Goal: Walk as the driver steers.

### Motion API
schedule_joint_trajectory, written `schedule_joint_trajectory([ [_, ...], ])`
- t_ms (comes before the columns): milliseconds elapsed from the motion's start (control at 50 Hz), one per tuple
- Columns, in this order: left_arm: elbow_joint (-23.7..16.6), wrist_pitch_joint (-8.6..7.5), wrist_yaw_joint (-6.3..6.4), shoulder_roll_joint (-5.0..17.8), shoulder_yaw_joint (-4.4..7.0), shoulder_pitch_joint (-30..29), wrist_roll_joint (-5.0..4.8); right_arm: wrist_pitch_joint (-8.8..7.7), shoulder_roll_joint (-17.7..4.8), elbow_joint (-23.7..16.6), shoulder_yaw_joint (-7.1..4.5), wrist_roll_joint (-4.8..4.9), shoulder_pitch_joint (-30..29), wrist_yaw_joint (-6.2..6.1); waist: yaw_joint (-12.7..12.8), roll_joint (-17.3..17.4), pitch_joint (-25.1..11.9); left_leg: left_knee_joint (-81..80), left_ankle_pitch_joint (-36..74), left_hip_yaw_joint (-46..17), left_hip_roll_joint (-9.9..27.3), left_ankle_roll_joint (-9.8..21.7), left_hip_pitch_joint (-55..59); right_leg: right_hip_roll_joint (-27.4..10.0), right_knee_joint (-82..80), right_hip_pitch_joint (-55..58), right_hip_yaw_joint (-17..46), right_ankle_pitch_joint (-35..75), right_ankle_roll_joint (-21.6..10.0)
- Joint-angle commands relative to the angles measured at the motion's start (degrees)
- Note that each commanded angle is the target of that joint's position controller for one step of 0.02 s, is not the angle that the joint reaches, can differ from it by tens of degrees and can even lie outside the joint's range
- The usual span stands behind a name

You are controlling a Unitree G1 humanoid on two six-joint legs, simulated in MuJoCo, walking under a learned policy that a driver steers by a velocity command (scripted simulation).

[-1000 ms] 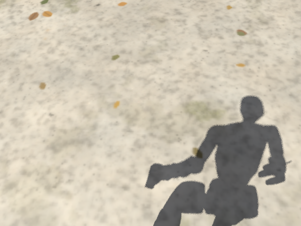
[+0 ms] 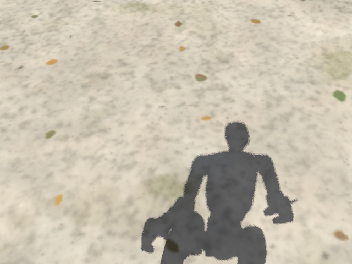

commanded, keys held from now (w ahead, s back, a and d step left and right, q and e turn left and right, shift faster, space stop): w+q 0.08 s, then q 0.92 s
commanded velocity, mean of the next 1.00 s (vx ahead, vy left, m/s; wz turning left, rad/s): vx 0.15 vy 0.00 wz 0.54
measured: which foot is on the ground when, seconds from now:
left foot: up 0.00-0.14, down 0.16-0.62, up 0.64-1.00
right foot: down 0.00-0.18, up 0.20-0.60, down 0.62-1.00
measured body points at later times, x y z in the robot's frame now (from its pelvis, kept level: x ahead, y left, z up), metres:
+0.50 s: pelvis +0.22 +0.01 +0.00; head +0.27 +0.04 +0.44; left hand +0.31 +0.32 -0.10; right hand +0.43 -0.23 -0.10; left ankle +0.24 +0.10 -0.74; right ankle +0.36 -0.14 -0.69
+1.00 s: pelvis +0.26 +0.00 +0.00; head +0.29 +0.02 +0.44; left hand +0.22 +0.31 -0.10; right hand +0.56 -0.13 -0.09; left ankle +0.19 +0.09 -0.73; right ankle +0.36 -0.11 -0.74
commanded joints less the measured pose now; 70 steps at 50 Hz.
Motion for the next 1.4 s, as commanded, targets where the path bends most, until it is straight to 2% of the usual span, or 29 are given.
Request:
schedule_joint_trajectory([
  [20,-2.21,-0.53,0.86,9.35,2.31,0.12,-0.54,-1.18,-0.78,-7.31,0.68,0.0,-9.47,1.32,1.55,-4.57,6.38,-7.06,3.0,2.83,-0.85,1.35,0.22,-16.43,-3.77,-4.16,1.14,27.43,-4.5],
  [100,-2.04,1.71,2.0,11.81,2.86,-0.17,-0.42,-1.03,-3.2,-9.99,-0.32,-0.06,-9.24,2.68,-1.27,-7.63,2.05,-9.09,-6.45,8.03,-5.79,4.83,4.48,-17.66,8.57,4.18,-1.58,58.83,-2.52],
  [140,-3.16,2.97,2.92,12.89,2.97,-1.27,-0.09,-0.74,-7.53,-7.92,-2.51,-0.34,2.58,2.19,-7.33,-9.44,-5.68,-9.75,-7.81,8.98,-9.87,7.24,19.63,-16.32,26.47,1.72,-1.92,70.02,-0.78],
  [160,-4.32,2.66,3.06,12.89,2.72,-3.1,-0.59,-0.6,-10.21,-6.88,-3.84,-0.66,10.22,1.17,-12.35,-7.03,-9.35,-15.23,1.31,4.71,-8.24,9.68,34.24,-13.67,40.77,-7.96,-2.58,60.28,1.63],
  [180,-6.27,1.44,2.17,5.24,0.59,2.89,2.16,-0.07,-15.35,-6.77,-4.44,-1.42,11.86,-0.12,-6.68,9.22,-16.48,-7.76,27.66,-14.35,6.77,16.33,56.34,-5.29,62.13,-29.11,-1.22,-1.72,4.97],
  [200,-7.04,-0.25,0.87,6.26,-0.42,6.48,0.97,-0.37,-15.43,-9.14,-4.16,-2.12,11.37,-0.1,-6.37,9.38,-30.64,-13.55,25.54,-41.82,18.66,28.61,69.09,2.43,78.75,-41.63,12.31,-24.01,6.56],
  [220,-7.44,-0.81,0.26,11.89,1.07,-0.49,-1.0,0.17,-12.46,-10.1,-3.79,-1.99,9.43,-0.2,-9.71,-0.19,-27.76,-16.6,23.97,-33.42,15.34,24.72,63.51,-1.98,78.5,-43.0,17.24,-18.27,5.62],
  [240,-9.66,-0.85,0.37,11.23,0.77,-4.72,-1.61,0.26,-10.32,-10.29,-3.19,-1.0,5.33,-0.41,-7.69,-2.8,-17.83,-17.79,22.33,-25.9,12.42,21.78,54.15,-4.14,73.29,-44.67,15.83,-14.3,5.07],
  [260,-9.41,-0.44,0.95,10.28,0.71,-5.71,-0.74,0.43,-9.04,-10.54,-2.84,-0.19,2.54,-0.57,-5.09,-7.28,-10.41,-19.93,20.69,-21.43,9.45,19.57,43.87,-5.83,68.89,-44.32,14.11,-12.51,5.61],
  [300,-9.41,1.43,1.53,10.65,1.19,-4.11,-0.04,0.95,-8.53,-11.3,-2.67,-1.07,-0.73,-0.94,-1.45,-4.71,-5.57,-23.87,18.03,-17.38,6.22,18.39,29.51,-7.12,63.01,-37.3,13.54,-9.52,6.57],
  [380,-9.27,2.99,2.73,7.39,0.25,-2.84,0.81,1.41,-10.18,-10.2,-3.42,-1.33,-1.73,-1.81,-0.27,-0.82,-7.44,-23.04,24.7,-12.5,3.09,17.08,22.09,-5.64,50.67,-33.46,11.45,-4.71,9.43],
  [480,-11.12,3.8,2.49,7.3,0.22,-9.04,0.17,4.24,-10.33,-10.25,-3.52,-0.34,-2.39,-3.55,-2.22,2.94,-9.8,-21.18,2.7,-15.16,0.26,12.46,21.66,-3.57,38.7,-30.77,12.57,4.16,9.82],
  [560,-12.27,2.85,1.55,8.25,0.89,-11.45,-0.35,5.2,-9.79,-10.6,-3.41,-0.46,-1.76,-3.63,-3.3,6.52,-8.27,-17.79,-3.43,-22.01,1.02,11.04,25.33,-1.79,27.52,-28.24,13.6,1.52,8.16],
  [600,-11.35,1.88,1.26,8.66,1.62,-8.15,-0.36,5.45,-8.19,-11.12,-2.91,0.23,-2.82,-3.75,-0.97,6.78,-7.74,-13.29,-4.81,-23.28,-1.16,7.88,25.54,-2.87,13.2,-20.83,13.17,10.24,5.87],
  [620,-11.66,1.79,1.6,12.09,2.48,-7.13,0.5,5.45,-5.32,-11.34,-2.06,-0.26,-0.14,-3.71,-2.33,0.71,-9.52,-5.6,-17.64,-19.74,-4.42,4.76,21.36,-12.92,10.89,-13.68,20.48,15.52,2.23],
  [640,-12.1,2.79,1.79,16.68,3.57,-9.73,2.32,5.04,-3.63,-12.28,-1.69,-0.59,3.88,-3.59,-6.53,-16.97,-7.23,5.43,-39.22,-8.36,-14.03,0.98,8.79,-24.87,9.99,-9.53,34.85,30.22,-7.14],
  [660,-12.07,2.94,1.64,13.87,3.29,-7.92,2.56,4.4,-8.91,-12.02,-3.05,-1.31,4.02,-3.37,-4.39,-18.27,-8.44,19.29,-42.85,-6.36,-10.82,-1.83,5.09,-29.24,8.98,-10.18,41.39,32.37,-13.15],
  [700,-12.77,3.27,1.85,9.15,2.06,-10.91,1.38,5.53,-11.26,-9.75,-4.43,-0.15,3.59,-3.67,-4.31,-9.5,-6.01,27.49,-35.08,-5.57,-7.87,-4.02,4.59,-22.16,11.07,-12.38,28.37,27.14,-9.42],
  [780,-12.29,4.51,2.65,8.65,2.0,-12.04,0.9,7.21,-6.02,-11.23,-3.17,0.31,0.9,-3.76,-2.98,-11.89,-3.75,24.29,-27.5,-0.49,-6.3,-6.4,5.52,-16.52,9.57,-13.57,16.32,25.41,-7.67],
  [920,-10.94,5.47,2.21,12.0,3.93,-11.94,-0.11,7.16,-5.04,-13.99,-2.63,-0.04,-2.03,-2.04,-0.87,-14.94,-6.89,4.1,-27.35,3.82,-3.31,-4.69,16.16,-20.71,10.22,-11.45,12.16,25.04,-9.3],
  [1000,-9.86,5.41,1.8,11.98,4.2,-13.16,-1.86,7.43,-5.34,-12.61,-3.55,-0.07,2.93,-1.23,-3.87,-13.18,-6.62,-14.16,-17.05,6.93,-5.43,0.05,26.64,-20.17,16.1,-14.55,8.82,19.55,-5.11],
  [1020,-8.48,5.31,1.61,10.09,3.79,-10.2,-1.7,7.33,-6.88,-12.03,-4.23,-0.22,4.96,-1.64,-4.13,-8.89,-6.35,-19.48,-10.66,3.93,-5.2,2.09,33.26,-17.9,21.54,-19.82,5.48,13.18,-1.08],
  [1040,-9.5,5.37,1.28,6.37,2.74,-9.32,0.7,6.98,-12.92,-12.88,-5.72,-0.27,6.38,-2.57,-2.74,7.07,-5.94,-22.5,6.38,-14.77,7.97,7.15,41.9,-11.39,37.69,-34.0,-0.85,-7.09,5.14],
  [1060,-13.03,5.15,1.82,6.64,2.52,-14.67,1.42,5.89,-16.8,-14.26,-6.08,-2.37,5.13,-2.4,-4.54,15.08,-5.55,-22.64,15.47,-28.31,18.73,19.38,38.66,-4.01,50.66,-44.68,4.66,-23.02,7.76],
  [1080,-13.13,5.11,2.25,9.09,3.28,-17.7,0.57,4.68,-13.78,-13.96,-5.39,-3.2,5.56,-2.11,-7.03,9.1,-6.95,-23.92,10.0,-26.14,16.78,20.42,37.07,-4.95,56.8,-44.74,10.37,-21.69,7.43],
  [1140,-10.73,5.57,3.02,9.86,4.16,-15.05,0.53,4.16,-9.27,-13.49,-3.74,-0.52,-1.48,-3.02,-2.95,5.1,-4.37,-22.5,5.82,-16.49,8.56,12.5,34.54,-5.88,55.94,-43.68,11.88,-9.31,7.23],
  [1260,-10.64,5.04,1.99,6.41,3.01,-15.8,-0.21,5.04,-9.78,-12.76,-3.76,-0.72,-0.09,-4.41,-3.54,5.0,-6.5,-21.29,4.08,-17.08,5.74,12.36,35.26,-3.03,44.37,-38.14,11.49,-3.61,8.52],
  [1320,-11.09,4.37,0.89,6.69,2.85,-16.92,-0.84,5.12,-10.39,-12.58,-4.02,-0.26,1.1,-4.29,-4.98,6.87,-5.55,-25.33,-25.25,-22.41,4.81,13.03,31.68,-2.2,35.18,-33.95,11.43,-4.16,7.43],
  [1400,-11.33,2.18,-0.4,7.67,3.4,-15.78,-1.84,4.69,-10.73,-12.28,-3.89,-0.1,0.9,-3.46,-4.17,7.72,-2.8,-26.23,-35.81,-28.05,3.83,12.86,26.31,-0.89,24.75,-25.5,11.11,-6.98,4.85],
])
